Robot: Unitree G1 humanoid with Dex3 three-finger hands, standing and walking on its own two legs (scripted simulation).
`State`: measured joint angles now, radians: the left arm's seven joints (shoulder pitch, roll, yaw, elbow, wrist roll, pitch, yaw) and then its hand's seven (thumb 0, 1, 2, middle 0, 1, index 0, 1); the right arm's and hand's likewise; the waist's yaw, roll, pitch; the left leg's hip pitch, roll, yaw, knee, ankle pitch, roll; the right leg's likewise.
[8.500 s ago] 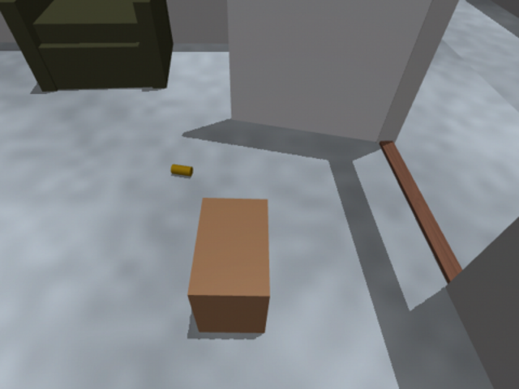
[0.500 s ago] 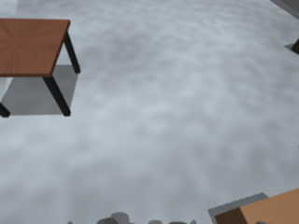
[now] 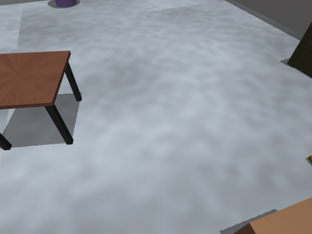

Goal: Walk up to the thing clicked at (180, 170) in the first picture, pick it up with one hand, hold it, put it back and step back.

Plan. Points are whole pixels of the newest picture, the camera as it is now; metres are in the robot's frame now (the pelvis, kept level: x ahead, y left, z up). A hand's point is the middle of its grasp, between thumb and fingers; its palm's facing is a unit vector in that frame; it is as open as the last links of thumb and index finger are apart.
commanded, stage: walk up
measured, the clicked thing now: out of the picture +0.71 -1.16 -0.74
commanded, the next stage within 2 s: stand in 0.14 s
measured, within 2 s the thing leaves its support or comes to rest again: neither
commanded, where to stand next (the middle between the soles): +0.05 +0.00 m, yaw +0 degrees
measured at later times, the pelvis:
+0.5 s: pelvis -0.01 +0.01 +0.01, yaw +1 degrees
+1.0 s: pelvis +0.00 +0.01 +0.01, yaw +2 degrees
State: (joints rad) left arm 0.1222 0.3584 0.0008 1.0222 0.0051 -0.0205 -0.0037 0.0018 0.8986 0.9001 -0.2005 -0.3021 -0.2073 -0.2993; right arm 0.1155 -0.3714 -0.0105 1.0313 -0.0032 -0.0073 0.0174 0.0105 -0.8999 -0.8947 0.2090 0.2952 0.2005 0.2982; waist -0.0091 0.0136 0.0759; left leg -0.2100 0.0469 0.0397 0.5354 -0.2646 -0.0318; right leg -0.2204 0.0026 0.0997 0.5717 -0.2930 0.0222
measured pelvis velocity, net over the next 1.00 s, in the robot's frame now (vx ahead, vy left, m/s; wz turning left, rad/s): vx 0.00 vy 0.01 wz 0.03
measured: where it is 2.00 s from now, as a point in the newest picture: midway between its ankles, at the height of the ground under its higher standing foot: outside the picture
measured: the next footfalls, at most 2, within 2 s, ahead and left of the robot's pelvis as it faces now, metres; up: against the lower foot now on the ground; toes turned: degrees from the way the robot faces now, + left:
none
